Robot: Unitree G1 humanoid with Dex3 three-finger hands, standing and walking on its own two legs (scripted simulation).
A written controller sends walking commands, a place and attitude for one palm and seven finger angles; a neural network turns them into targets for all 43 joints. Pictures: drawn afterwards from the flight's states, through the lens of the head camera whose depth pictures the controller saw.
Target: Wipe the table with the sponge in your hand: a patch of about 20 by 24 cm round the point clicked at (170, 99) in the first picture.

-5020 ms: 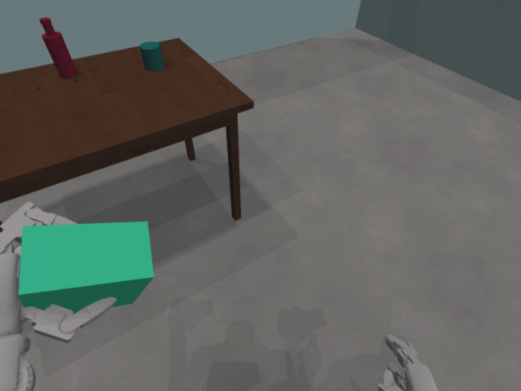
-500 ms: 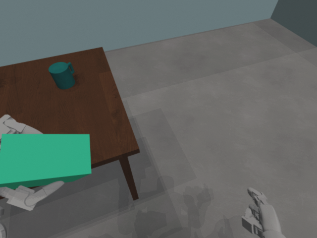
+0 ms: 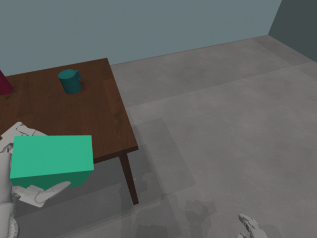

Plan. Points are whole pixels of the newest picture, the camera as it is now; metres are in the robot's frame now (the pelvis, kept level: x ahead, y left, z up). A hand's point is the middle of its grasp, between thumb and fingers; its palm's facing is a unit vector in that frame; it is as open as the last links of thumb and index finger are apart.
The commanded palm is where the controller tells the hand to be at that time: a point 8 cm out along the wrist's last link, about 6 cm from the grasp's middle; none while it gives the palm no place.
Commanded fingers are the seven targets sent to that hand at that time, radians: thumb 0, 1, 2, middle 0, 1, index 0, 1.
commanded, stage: come to a stop and stand still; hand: left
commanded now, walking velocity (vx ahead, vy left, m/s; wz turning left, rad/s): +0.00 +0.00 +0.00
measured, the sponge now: (64, 164) +0.22 +0.20 +0.15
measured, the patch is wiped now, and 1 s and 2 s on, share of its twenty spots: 0.00 0.00 0.00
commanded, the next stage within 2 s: look again from close up in 0.16 s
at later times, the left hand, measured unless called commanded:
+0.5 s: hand (27, 160) +0.22 +0.27 +0.16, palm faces +0.31 -0.86 -0.41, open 10.7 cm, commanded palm +0.16 +0.30 +0.18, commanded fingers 0.00 0.10 1.30 -1.20 -1.60 -1.20 -1.60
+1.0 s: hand (23, 141) +0.27 +0.30 +0.16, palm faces +0.33 -0.86 -0.39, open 10.7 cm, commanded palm +0.21 +0.34 +0.18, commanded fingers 0.00 0.10 1.30 -1.20 -1.60 -1.20 -1.60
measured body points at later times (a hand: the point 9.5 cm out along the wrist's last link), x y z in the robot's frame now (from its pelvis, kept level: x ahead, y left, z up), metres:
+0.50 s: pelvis -0.02 +0.03 +0.01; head +0.01 +0.04 +0.46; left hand +0.20 +0.31 +0.18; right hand +0.13 -0.21 -0.07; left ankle +0.01 +0.12 -0.73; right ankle +0.01 -0.08 -0.73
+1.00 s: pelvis +0.04 +0.06 +0.00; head +0.06 +0.09 +0.44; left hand +0.24 +0.35 +0.18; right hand +0.23 -0.16 -0.06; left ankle +0.01 +0.12 -0.73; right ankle +0.01 -0.08 -0.73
